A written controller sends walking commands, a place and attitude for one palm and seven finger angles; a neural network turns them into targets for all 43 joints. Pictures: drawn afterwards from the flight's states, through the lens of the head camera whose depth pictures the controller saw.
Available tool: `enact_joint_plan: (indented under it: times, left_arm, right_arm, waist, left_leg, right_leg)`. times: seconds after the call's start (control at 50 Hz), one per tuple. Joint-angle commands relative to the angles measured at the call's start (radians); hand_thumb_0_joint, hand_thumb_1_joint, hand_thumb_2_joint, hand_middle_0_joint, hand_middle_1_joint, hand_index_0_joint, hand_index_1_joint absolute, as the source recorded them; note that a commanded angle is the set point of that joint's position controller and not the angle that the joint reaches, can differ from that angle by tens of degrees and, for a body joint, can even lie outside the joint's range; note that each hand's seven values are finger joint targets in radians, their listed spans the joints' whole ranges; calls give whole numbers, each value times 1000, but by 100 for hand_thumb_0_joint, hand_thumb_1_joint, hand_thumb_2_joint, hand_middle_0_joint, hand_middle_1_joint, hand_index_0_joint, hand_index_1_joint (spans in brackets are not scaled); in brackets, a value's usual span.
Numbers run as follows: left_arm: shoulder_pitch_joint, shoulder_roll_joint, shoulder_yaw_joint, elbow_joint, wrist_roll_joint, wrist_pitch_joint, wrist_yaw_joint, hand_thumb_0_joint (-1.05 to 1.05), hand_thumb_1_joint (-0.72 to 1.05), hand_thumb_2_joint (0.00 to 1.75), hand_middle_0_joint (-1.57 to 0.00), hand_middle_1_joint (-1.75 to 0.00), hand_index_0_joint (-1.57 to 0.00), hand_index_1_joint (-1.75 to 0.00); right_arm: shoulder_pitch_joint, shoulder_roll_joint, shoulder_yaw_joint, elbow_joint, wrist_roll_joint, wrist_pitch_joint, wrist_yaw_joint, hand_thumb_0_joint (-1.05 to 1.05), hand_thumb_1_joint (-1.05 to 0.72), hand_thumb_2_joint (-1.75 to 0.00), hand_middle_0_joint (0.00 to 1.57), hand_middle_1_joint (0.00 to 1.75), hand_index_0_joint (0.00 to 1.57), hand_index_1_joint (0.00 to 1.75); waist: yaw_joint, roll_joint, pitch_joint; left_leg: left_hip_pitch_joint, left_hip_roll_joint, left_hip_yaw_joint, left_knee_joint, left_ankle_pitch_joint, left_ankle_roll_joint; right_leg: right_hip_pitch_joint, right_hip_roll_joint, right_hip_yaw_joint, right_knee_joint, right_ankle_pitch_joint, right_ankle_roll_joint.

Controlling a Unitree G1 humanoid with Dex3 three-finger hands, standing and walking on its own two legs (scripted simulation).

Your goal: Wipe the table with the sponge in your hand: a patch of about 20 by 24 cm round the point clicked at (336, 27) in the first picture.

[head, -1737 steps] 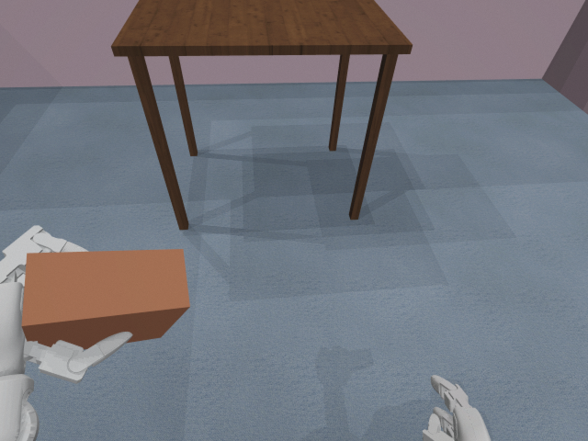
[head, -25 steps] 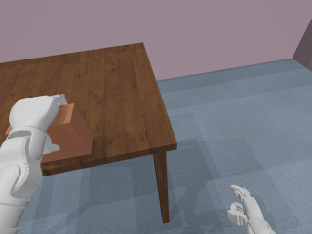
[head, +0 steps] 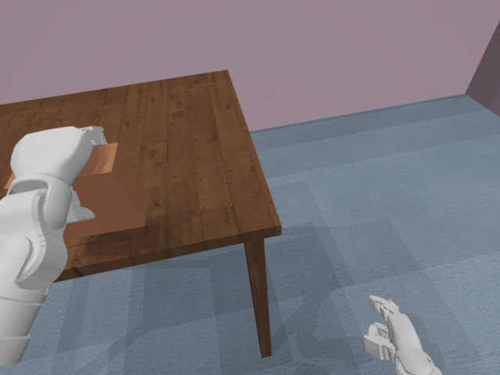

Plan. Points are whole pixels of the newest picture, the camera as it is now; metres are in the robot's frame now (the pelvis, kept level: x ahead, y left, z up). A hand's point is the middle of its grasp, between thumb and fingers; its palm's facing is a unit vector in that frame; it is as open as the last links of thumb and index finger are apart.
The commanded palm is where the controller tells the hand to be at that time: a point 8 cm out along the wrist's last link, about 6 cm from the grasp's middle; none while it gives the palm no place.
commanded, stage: lift the sponge slowly off the table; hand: left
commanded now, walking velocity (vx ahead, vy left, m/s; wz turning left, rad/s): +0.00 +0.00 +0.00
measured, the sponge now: (93, 203) +0.30 +0.31 +0.14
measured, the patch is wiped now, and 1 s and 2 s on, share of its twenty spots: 1.00 1.00 1.00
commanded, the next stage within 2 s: bring the sponge back beside the body in 0.76 s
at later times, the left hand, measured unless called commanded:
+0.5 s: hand (65, 159) +0.30 +0.31 +0.23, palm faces +0.13 +0.02 -0.99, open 10.3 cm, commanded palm +0.26 +0.31 +0.31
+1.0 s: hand (68, 155) +0.30 +0.30 +0.23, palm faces +0.13 +0.01 -0.99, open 10.3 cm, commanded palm +0.24 +0.31 +0.31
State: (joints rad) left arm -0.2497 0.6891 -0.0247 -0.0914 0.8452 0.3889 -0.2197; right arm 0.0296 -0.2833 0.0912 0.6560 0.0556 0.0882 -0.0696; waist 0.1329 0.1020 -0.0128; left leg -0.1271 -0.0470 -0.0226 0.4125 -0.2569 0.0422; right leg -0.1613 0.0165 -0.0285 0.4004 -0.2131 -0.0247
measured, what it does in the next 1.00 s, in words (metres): stands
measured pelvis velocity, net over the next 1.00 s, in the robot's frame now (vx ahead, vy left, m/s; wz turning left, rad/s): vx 0.00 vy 0.00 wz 0.00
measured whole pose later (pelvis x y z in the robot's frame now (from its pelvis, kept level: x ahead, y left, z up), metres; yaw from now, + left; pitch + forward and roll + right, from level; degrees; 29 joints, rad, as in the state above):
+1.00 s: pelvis +0.00 +0.00 +0.00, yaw +0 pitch +0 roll +0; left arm -0.34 0.76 0.01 -0.13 0.81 0.43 -0.34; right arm 0.04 -0.29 0.09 0.63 0.06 0.11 -0.07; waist 0.13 0.11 -0.03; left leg -0.17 -0.05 -0.02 0.45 -0.27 0.04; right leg -0.21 0.01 -0.02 0.45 -0.23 -0.02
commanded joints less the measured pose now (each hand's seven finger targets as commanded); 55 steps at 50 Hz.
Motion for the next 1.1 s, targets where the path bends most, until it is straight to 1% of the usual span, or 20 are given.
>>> enact_joint_plan:
  times: [0.0,0.04,0.06,0.14,0.16,0.24,0.26,0.42,0.44,0.48,0.54,0.62,0.64,0.68,0.74,0.76,0.94,0.96,1.04,1.08]
  left_arm:
    - [-389,311,199,-136,39,12,51,0,10,130,-120,-160,-120,-160]
    - [-411,300,185,-153,35,31,46,0,10,130,-120,-160,-120,-160]
    - [-434,297,179,-159,44,27,40,0,10,130,-120,-160,-120,-160]
    - [-416,312,186,-134,33,42,18,0,10,130,-120,-160,-120,-160]
    - [-421,322,193,-144,40,39,11,0,10,130,-120,-160,-120,-160]
    - [-411,346,218,-172,23,37,0,0,10,130,-120,-160,-120,-160]
    - [-434,335,206,-185,30,32,-5,0,10,130,-120,-160,-120,-160]
    - [-473,374,216,-132,19,44,-21,0,10,130,-120,-160,-120,-160]
    - [-480,364,204,-120,18,55,-23,0,10,130,-120,-160,-120,-160]
    - [-496,390,219,-108,28,47,-34,0,10,130,-120,-160,-120,-160]
    - [-515,392,217,-148,20,43,-48,0,10,130,-120,-160,-120,-160]
    - [-503,411,237,-146,17,28,-62,0,10,130,-120,-160,-120,-160]
    - [-499,398,227,-133,10,39,-62,0,10,130,-120,-160,-120,-160]
    - [-498,393,222,-88,16,40,-68,0,10,130,-120,-160,-120,-160]
    - [-502,379,205,-110,10,49,-73,0,10,130,-120,-160,-120,-160]
    - [-539,376,195,-127,21,45,-76,0,10,130,-120,-160,-120,-160]
    - [-435,376,238,-241,-6,33,-55,0,10,130,-120,-160,-120,-160]
    - [-430,389,257,-253,4,34,-50,0,10,130,-120,-160,-120,-160]
    - [-366,384,276,-283,-20,64,-21,0,10,130,-120,-160,-120,-160]
    - [-322,386,293,-299,-26,69,-12,0,10,130,-120,-160,-120,-160]
  right_arm:
    - [-206,-105,-43,-169,-5,-50,0,0,-90,-90,20,30,20,30]
    - [-227,-103,-41,-186,2,-48,1,0,-90,-90,20,30,20,30]
    - [-217,-97,-36,-183,-2,-56,2,0,-90,-90,20,30,20,30]
    - [-222,-106,-40,-186,2,-46,0,0,-90,-90,20,30,20,30]
    - [-213,-99,-36,-187,-1,-50,2,0,-90,-90,20,30,20,30]
    - [-219,-107,-41,-193,1,-43,1,0,-90,-90,20,30,20,30]
    - [-215,-96,-35,-196,-2,-50,3,0,-90,-90,20,30,20,30]
    - [-211,-105,-39,-186,0,-40,-2,0,-90,-90,20,30,20,30]
    - [-221,-110,-38,-189,6,-39,-5,0,-90,-90,20,30,20,30]
    - [-203,-105,-37,-182,1,-43,-7,0,-90,-90,20,30,20,30]
    - [-216,-111,-40,-194,6,-42,-9,0,-90,-90,20,30,20,30]
    - [-202,-105,-39,-191,-2,-43,-8,0,-90,-90,20,30,20,30]
    - [-212,-111,-38,-195,6,-40,-7,0,-90,-90,20,30,20,30]
    - [-192,-104,-36,-183,1,-36,-6,0,-90,-90,20,30,20,30]
    - [-210,-113,-39,-198,9,-28,-4,0,-90,-90,20,30,20,30]
    - [-204,-102,-30,-205,5,-37,-2,0,-90,-90,20,30,20,30]
    - [-220,-100,-38,-220,4,-37,4,0,-90,-90,20,30,20,30]
    - [-213,-87,-31,-221,-1,-42,8,0,-90,-90,20,30,20,30]
    - [-239,-96,-37,-216,6,-29,15,0,-90,-90,20,30,20,30]
    - [-232,-85,-33,-211,0,-27,19,0,-90,-90,20,30,20,30]
  waist:
    - [-5,-25,-246]
    - [-4,26,-262]
    - [-2,-22,-281]
    - [-7,3,-264]
    - [-1,-45,-280]
    - [0,12,-282]
    - [1,-42,-301]
    - [-5,-33,-257]
    - [-12,13,-258]
    - [-11,-41,-282]
    - [-12,36,-303]
    - [-6,-20,-293]
    - [-7,21,-279]
    - [-13,-52,-274]
    - [-13,10,-271]
    - [-9,-32,-291]
    - [9,33,-320]
    - [16,-27,-330]
    - [23,26,-289]
    - [26,-39,-298]
  left_leg:
    - [-44,11,-10,-55,313,-21]
    - [-42,9,-14,-54,302,-21]
    - [-42,8,-7,-45,319,-20]
    - [-51,10,-11,-45,301,-18]
    - [-53,9,-7,-39,310,-17]
    - [-48,9,-14,-33,330,-16]
    - [-48,8,-7,-26,337,-16]
    - [-63,8,-8,-27,296,-14]
    - [-62,9,-9,-24,280,-14]
    - [-64,8,-9,-19,300,-12]
    - [-46,6,-13,-10,319,-12]
    - [-52,9,-14,-10,339,-13]
    - [-57,8,-16,-8,326,-13]
    - [-70,14,-8,-9,321,-16]
    - [-64,12,-10,-10,311,-15]
    - [-68,14,-12,-10,322,-19]
    - [-44,14,-20,-3,365,-17]
    - [-51,16,-15,0,375,-22]
    - [-58,18,-19,-11,355,-23]
    - [-58,22,-14,-11,368,-25]
  right_leg:
    - [172,7,34,-16,204,-42]
    - [168,10,40,-16,184,-48]
    - [183,2,32,0,202,-44]
    - [167,5,43,-10,201,-44]
    - [182,0,36,6,207,-39]
    - [174,6,47,5,231,-44]
    - [188,-3,37,18,238,-38]
    - [152,-3,42,6,215,-33]
    - [137,2,51,-1,193,-40]
    - [165,-4,45,13,219,-35]
    - [157,0,57,11,239,-42]
    - [161,-7,41,21,261,-34]
    - [141,-1,48,13,239,-39]
    - [155,-9,40,21,246,-33]
    - [131,-2,45,15,226,-37]
    - [150,-12,30,29,227,-35]
    - [159,-2,47,35,255,-43]
    - [180,-12,40,51,261,-40]
    - [150,2,55,35,235,-45]
    - [179,-5,50,45,258,-39]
